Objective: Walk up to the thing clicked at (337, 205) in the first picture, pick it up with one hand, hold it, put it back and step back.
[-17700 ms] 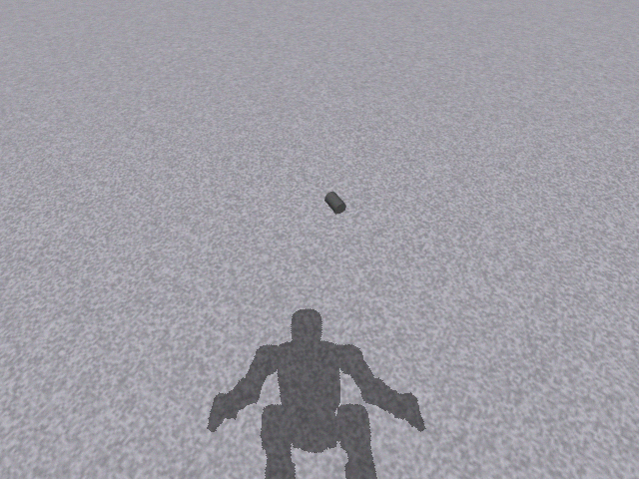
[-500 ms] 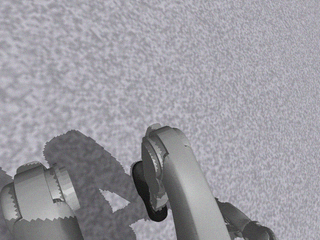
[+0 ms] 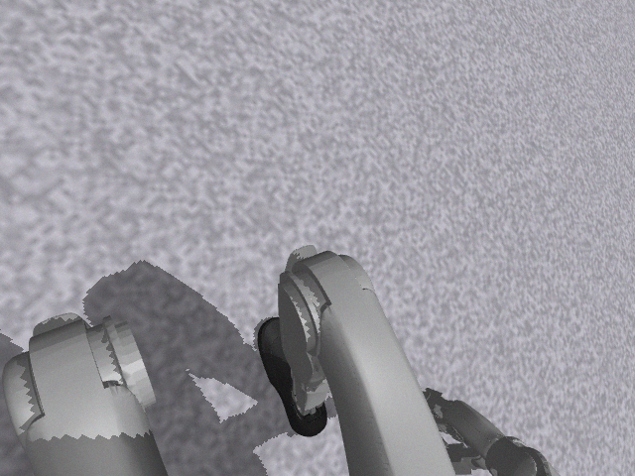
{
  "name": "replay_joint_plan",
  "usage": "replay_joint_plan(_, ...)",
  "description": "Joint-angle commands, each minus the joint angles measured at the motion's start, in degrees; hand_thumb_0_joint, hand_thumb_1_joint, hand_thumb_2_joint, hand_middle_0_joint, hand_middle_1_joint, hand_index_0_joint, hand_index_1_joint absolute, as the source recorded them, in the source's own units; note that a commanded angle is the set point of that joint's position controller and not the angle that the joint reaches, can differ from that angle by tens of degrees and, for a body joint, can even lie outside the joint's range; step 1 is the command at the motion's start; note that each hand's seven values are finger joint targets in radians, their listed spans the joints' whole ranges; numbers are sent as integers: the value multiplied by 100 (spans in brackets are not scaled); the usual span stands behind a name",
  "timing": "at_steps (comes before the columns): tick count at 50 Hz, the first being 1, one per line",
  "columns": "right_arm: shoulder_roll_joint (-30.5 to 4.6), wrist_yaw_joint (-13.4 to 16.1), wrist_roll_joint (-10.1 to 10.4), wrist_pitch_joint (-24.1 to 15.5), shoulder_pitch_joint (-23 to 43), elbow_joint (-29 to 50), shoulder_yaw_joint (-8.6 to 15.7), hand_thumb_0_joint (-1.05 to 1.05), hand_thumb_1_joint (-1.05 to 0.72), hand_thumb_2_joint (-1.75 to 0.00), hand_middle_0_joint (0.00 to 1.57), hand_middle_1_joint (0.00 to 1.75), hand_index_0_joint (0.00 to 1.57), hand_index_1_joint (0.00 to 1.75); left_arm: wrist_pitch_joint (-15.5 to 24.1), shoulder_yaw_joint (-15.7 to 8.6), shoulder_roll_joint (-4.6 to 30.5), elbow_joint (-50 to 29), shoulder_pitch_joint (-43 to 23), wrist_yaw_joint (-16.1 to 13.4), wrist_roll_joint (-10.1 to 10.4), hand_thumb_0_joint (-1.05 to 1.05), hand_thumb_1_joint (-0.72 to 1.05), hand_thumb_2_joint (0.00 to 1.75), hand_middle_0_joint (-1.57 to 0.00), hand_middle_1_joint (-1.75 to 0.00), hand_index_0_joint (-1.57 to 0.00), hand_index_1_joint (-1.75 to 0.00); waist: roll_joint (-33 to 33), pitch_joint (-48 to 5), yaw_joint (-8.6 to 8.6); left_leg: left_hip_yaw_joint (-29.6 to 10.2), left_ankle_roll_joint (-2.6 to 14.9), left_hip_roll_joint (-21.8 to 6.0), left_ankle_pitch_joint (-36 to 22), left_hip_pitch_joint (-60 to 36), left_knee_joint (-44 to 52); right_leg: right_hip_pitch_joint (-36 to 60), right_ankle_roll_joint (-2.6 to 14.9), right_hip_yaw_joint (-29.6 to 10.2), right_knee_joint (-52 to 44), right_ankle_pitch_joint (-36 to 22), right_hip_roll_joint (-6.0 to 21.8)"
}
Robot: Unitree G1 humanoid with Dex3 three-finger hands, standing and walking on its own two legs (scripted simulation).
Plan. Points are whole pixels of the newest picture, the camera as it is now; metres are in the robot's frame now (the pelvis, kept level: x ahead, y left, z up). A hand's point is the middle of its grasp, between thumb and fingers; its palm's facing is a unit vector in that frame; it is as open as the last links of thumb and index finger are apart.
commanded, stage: close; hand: left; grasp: from above
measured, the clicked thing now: out of the picture +0.43 +0.34 -0.27
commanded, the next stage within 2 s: settle in 1.72 s
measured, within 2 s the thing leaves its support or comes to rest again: neither
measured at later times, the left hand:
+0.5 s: hand out of the picture +0.40 +0.33 -0.25, palm faces -0.48 -0.18 -0.86, open 11.6 cm
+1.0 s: hand out of the picture +0.42 +0.36 -0.25, palm faces -0.45 -0.18 -0.87, open 9.9 cm
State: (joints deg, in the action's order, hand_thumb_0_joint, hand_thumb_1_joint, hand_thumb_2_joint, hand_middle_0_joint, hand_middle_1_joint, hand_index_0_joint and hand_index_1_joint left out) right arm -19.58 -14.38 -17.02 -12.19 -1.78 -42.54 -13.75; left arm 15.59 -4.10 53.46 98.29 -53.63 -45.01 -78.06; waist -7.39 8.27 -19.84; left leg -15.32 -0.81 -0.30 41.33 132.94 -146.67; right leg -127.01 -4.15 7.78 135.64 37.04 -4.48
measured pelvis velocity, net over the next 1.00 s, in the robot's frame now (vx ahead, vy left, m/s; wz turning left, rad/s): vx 0.00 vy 0.00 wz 0.00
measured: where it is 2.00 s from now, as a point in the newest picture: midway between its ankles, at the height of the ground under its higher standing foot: (225, 438)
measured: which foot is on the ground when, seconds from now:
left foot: down 0.00-1.00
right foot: down 0.00-1.00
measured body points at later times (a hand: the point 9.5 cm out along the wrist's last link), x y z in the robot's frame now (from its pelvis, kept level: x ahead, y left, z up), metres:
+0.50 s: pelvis +0.00 +0.00 +0.00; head +0.26 +0.14 +0.34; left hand +0.42 +0.33 -0.20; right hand +0.09 -0.25 -0.07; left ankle +0.07 +0.13 -0.27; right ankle +0.12 -0.13 -0.27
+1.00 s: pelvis +0.00 +0.00 +0.00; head +0.27 +0.14 +0.33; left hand +0.44 +0.36 -0.20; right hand +0.07 -0.26 -0.05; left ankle +0.07 +0.13 -0.27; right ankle +0.12 -0.13 -0.27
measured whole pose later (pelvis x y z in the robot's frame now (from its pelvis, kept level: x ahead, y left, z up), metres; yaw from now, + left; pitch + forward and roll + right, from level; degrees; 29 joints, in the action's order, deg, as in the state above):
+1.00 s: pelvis +0.00 +0.00 +0.00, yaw +0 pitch +27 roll -15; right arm -20.9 -15.5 -15.7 -13.5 -4.5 -40.3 -14.5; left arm 12.8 -9.0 58.7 97.2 -55.4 -33.7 -71.4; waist -7.3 9.3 -20.4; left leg -15.4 -0.4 0.7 41.7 134.3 -147.2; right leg -127.1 -4.1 8.1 135.9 38.3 -3.5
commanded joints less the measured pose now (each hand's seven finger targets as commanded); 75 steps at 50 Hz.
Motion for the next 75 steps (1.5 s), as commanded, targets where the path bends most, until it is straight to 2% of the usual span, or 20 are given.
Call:
replay_joint_plan(1, -1882, 2, 179, -125, -953, -28, 577, 0, -88, -90, 20, 30, 20, 30, -488, -54, 1265, -529, -1629, -144, 464, 0, -24, 76, -23, -85, -25, -82, 2630, -3477, -258, 657, 134, -171, -755, -2437, 1611, 1518, 493, 643, -1156, -951, -105)
replay_joint_plan(6, -1936, -55, 236, -180, -1096, 93, 552, 0, -89, -90, 20, 30, 20, 30, -553, -535, 1663, -166, -1468, 412, 617, 0, -19, 71, -27, -84, -30, -81, 2921, -3609, -228, 545, 73, -161, -1251, -2784, 1655, 1622, 522, 712, -889, -1330, -55)
replay_joint_plan(7, -1873, -79, 235, -240, -1009, 166, 535, 0, -89, -90, 20, 30, 20, 30, -527, -313, 1313, -202, -1565, 579, 663, 0, -18, 70, -27, -85, -30, -82, 2998, -3517, -242, 545, 48, -140, -1258, -2829, 1646, 1497, 529, 715, -829, -1324, -23)
replay_joint_plan(10, -1780, -70, 206, -188, -1066, 171, 461, 0, -89, -90, 20, 30, 20, 30, -366, -449, 1498, -340, -1275, 956, 716, 0, -19, 70, -27, -86, -30, -83, 3094, -3595, -191, 572, 39, -129, -1388, -2909, 1671, 1740, 526, 739, -888, -1381, -51)
replay_joint_plan(15, -1790, -64, 183, 21, -1148, 230, 424, 0, -89, -90, 20, 30, 20, 30, 132, -172, 1327, -941, -1306, 1296, 667, 0, -13, 67, -32, -82, -36, -79, 3117, -3697, -267, 559, -3, -143, -1726, -3094, 1592, 1955, 523, 806, -889, -1622, -66)
replay_joint_plan(19, -1845, -33, 165, 138, -1256, 235, 361, 0, -89, -90, 20, 30, 20, 30, 563, -283, 1394, -1056, -1211, 1121, 579, 0, -8, 66, -36, -79, -39, -76, 2879, -3792, -270, 575, 33, -133, -1832, -3103, 1450, 2165, 502, 864, -941, -1724, -96)
replay_joint_plan(22, -1944, -17, 97, 180, -1220, 213, 357, 0, -88, -90, 20, 30, 20, 30, 793, -395, 1570, -955, -1211, 780, 326, 0, -4, 63, -38, -75, -41, -72, 2822, -3664, -279, 604, 46, -127, -1671, -2981, 1425, 2117, 497, 891, -930, -1620, -113)
replay_joint_plan(24, -1878, 5, 34, 198, -1051, 142, 328, 0, -88, -89, 20, 30, 20, 30, 800, -405, 1619, -845, -1131, 482, 189, 0, 0, 60, -40, -72, -44, -69, 2720, -3624, -179, 627, 83, -128, -1389, -2806, 1460, 2024, 486, 856, -969, -1407, -141)
replay_joint_plan(28, -1880, 86, -42, 130, -908, 40, 386, 0, -88, -89, 20, 30, 20, 30, 495, -199, 1563, -641, -1107, -71, -97, 0, 4, 55, -44, -66, -47, -63, 2681, -3354, -254, 731, 81, -132, -889, -2694, 1579, 1855, 503, 768, -1159, -962, -177)
replay_joint_plan(32, -1847, 55, 10, -23, -853, 29, 473, 0, -88, -89, 20, 30, 20, 30, -3, 41, 1301, -716, -1398, -290, 33, 0, 8, 52, -47, -63, -51, -59, 2797, -3300, -300, 711, 62, -174, -728, -2660, 1658, 1652, 520, 689, -1199, -813, -174)
replay_joint_plan(35, -1910, -5, 97, -119, -860, 5, 506, 0, -88, -89, 20, 30, 20, 30, -328, -60, 1336, -615, -1523, -286, 335, 0, 11, 50, -50, -60, -53, -57, 2726, -3352, -268, 625, 85, -194, -738, -2583, 1648, 1517, 500, 695, -1154, -898, -108)
replay_joint_plan(39, -1964, -42, 208, -196, -941, 108, 500, 0, -88, -89, 20, 30, 20, 30, -568, -132, 1469, -405, -1620, 82, 534, 0, 15, 45, -52, -59, -56, -55, 2731, -3392, -255, 547, 96, -195, -812, -2530, 1660, 1446, 504, 709, -1042, -1005, -54)
replay_joint_plan(40, -2041, -23, 239, -200, -958, 207, 521, 0, -88, -90, 20, 30, 20, 30, -591, -423, 1807, -351, -1495, 168, 583, 0, 15, 45, -53, -59, -57, -55, 2779, -3474, -197, 567, 97, -187, -914, -2588, 1698, 1570, 511, 692, -1057, -1085, -66)
replay_joint_plan(44, -1951, -63, 193, -196, -1117, 192, 481, 0, -89, -90, 20, 30, 20, 30, -479, -668, 1838, -419, -1294, 640, 679, 0, 18, 40, -55, -58, -60, -53, 3116, -3654, -137, 515, 25, -149, -1528, -2946, 1685, 1673, 523, 769, -820, -1444, -36)
replay_joint_plan(49, -1863, -37, 184, -60, -1147, 221, 408, 0, -89, -90, 20, 30, 20, 30, -90, -467, 1717, -799, -1245, 1225, 749, 0, 21, 39, -58, -56, -63, -52, 3158, -3637, -219, 617, 32, -129, -1600, -2891, 1537, 1960, 526, 741, -933, -1520, -51)
replay_joint_plan(53, -1852, 6, 148, 104, -1237, 237, 363, 0, -89, -90, 20, 30, 20, 30, 339, -160, 1384, -988, -1145, 1407, 686, 0, 27, 38, -63, -54, -67, -50, 2917, -3585, -289, 567, 32, -135, -1627, -2924, 1510, 2021, 517, 827, -998, -1526, -80)
replay_joint_plan(60, -1879, 67, 81, 235, -1183, 214, 276, 0, -88, -89, 20, 30, 20, 30, 827, -171, 1396, -851, -1257, 909, 404, 0, 43, 39, -74, -52, -78, -48, 2680, -3457, -326, 534, 82, -137, -1315, -2774, 1478, 1858, 478, 938, -965, -1364, -134)
replay_joint_plan(65, -1910, 102, 9, 159, -1023, 181, 301, 0, -88, -89, 20, 30, 20, 30, 670, -159, 1524, -747, -1215, 349, 23, 0, 52, 36, -81, -48, -85, -43, 2777, -3189, -264, 592, 49, -148, -975, -2845, 1627, 1555, 497, 900, -993, -1010, -155)
replay_joint_plan(69, -1907, 91, -44, 26, -1002, 68, 402, 0, -88, -89, 20, 30, 20, 30, 344, -93, 1408, -781, -1368, 45, 51, 0, 54, 31, -83, -44, -88, -39, 2840, -3200, -337, 575, 32, -180, -820, -2810, 1736, 1518, 488, 860, -1100, -878, -141)
replay_joint_plan(75, -1974, 29, 109, -170, -982, 37, 493, 0, -88, -90, 20, 30, 20, 30, -96, -42, 1429, -698, -1689, 65, 281, 0, 64, 36, -93, -40, -96, -37, 2847, -3366, -350, 494, 37, -199, -854, -2807, 1704, 1425, 497, 783, -1038, -1010, -78)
